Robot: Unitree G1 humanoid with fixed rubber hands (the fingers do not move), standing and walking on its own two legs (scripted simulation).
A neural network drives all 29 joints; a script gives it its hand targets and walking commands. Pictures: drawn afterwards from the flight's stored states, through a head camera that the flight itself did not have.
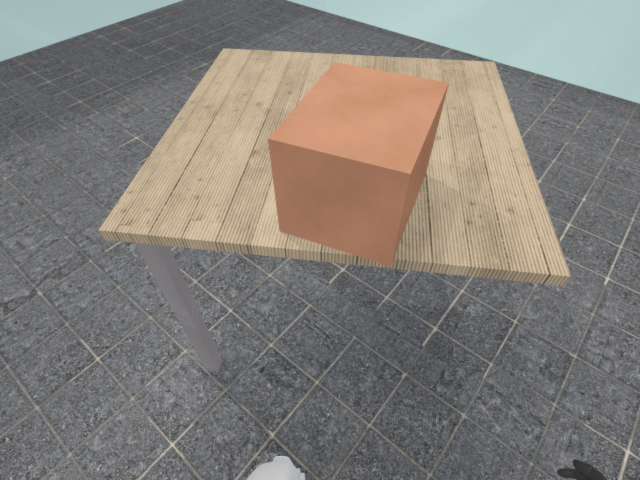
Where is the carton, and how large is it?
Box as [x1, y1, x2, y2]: [268, 62, 448, 265]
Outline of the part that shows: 334,62 268,138 279,229 280,231 390,265 425,174 448,83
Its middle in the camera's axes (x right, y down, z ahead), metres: +0.07 -0.15 +0.67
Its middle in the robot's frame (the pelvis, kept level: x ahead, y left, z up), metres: +0.62 -0.03 +0.06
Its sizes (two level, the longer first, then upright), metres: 0.259 0.206 0.194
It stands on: a table, 0.69 m high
